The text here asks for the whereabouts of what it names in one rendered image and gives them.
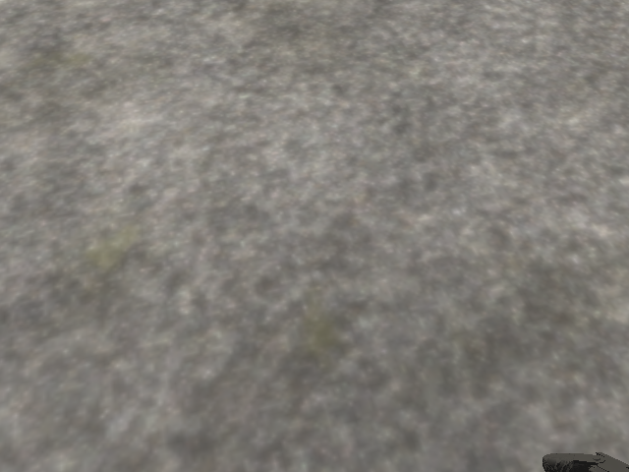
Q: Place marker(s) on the right robot hand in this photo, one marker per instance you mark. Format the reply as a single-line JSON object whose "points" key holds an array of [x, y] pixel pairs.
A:
{"points": [[580, 462]]}

